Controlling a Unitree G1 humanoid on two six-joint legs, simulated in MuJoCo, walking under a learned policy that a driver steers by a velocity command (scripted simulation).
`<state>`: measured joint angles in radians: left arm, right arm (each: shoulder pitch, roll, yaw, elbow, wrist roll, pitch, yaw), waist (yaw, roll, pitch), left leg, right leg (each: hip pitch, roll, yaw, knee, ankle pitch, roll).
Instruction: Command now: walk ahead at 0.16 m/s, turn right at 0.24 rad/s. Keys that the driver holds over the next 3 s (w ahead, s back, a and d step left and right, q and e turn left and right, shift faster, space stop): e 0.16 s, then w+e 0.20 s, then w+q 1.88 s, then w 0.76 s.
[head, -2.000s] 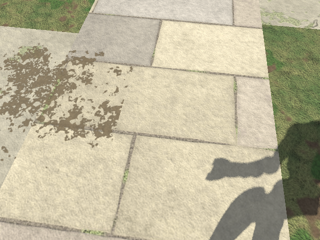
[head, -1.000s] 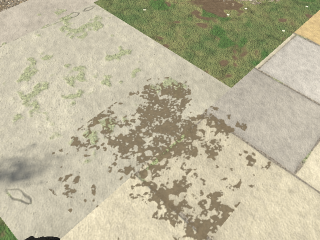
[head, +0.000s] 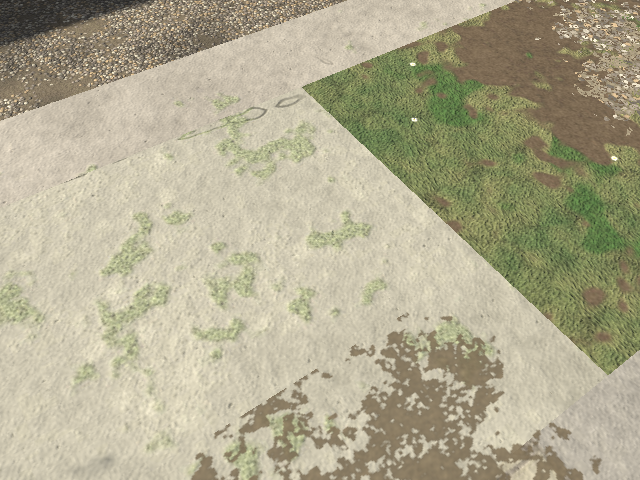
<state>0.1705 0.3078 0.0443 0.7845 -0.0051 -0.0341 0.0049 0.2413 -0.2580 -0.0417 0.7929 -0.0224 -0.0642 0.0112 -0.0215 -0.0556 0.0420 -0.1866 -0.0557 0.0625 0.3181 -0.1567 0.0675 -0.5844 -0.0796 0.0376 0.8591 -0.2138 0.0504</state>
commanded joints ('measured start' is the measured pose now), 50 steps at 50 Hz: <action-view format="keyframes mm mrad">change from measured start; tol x32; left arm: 1 37 47 8 -46 -3 4 -6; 50 -103 46 28 -195 21 -72 -1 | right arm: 1 -70 -172 -42 -54 -1 -8 -21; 50 71 -197 -58 -64 42 -5 -23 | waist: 1 24 142 -108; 13 78 -269 -226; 39 -81 337 -313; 50 -13 126 -22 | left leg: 1 12 267 -54 -77 625 149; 10 135 328 -41 147 447 88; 13 -500 -23 14 762 -477 -72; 36 -148 47 -1 195 17 24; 39 516 378 -828 -38 -236 290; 50 -1 159 -327 -111 231 163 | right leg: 1 131 2 -4 -99 137 -5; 11 313 68 -51 -388 92 -141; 14 748 -261 648 -580 -112 -421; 34 581 -190 93 -639 129 -228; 37 443 -81 -71 -244 474 -132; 40 -255 81 63 408 -283 -47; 50 -50 39 8 -134 199 15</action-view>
